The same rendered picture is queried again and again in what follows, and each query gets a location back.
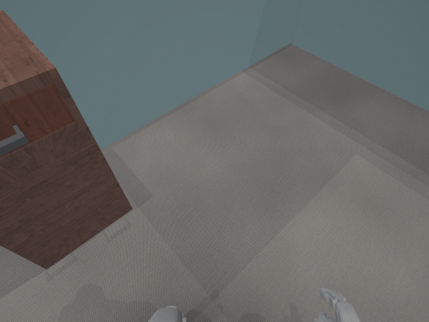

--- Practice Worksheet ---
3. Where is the robot left thigh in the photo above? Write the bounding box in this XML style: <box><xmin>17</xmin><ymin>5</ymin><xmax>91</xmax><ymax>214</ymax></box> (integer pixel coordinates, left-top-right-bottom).
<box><xmin>148</xmin><ymin>307</ymin><xmax>186</xmax><ymax>322</ymax></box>

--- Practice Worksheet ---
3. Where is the drawer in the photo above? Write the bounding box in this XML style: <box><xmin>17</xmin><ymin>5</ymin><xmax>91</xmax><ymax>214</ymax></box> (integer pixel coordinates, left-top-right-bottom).
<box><xmin>0</xmin><ymin>83</ymin><xmax>75</xmax><ymax>158</ymax></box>

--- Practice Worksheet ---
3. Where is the cabinet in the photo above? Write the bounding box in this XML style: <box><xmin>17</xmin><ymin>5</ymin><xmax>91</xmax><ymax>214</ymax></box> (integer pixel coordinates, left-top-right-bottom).
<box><xmin>0</xmin><ymin>10</ymin><xmax>133</xmax><ymax>269</ymax></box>

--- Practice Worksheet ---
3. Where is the robot right hand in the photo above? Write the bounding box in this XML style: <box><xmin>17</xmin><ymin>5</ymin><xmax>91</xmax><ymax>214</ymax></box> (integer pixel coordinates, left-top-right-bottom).
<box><xmin>314</xmin><ymin>288</ymin><xmax>361</xmax><ymax>322</ymax></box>

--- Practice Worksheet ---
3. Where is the handle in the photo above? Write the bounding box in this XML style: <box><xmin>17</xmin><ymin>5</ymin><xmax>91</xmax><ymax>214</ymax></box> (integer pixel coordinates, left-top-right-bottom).
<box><xmin>0</xmin><ymin>125</ymin><xmax>29</xmax><ymax>156</ymax></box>

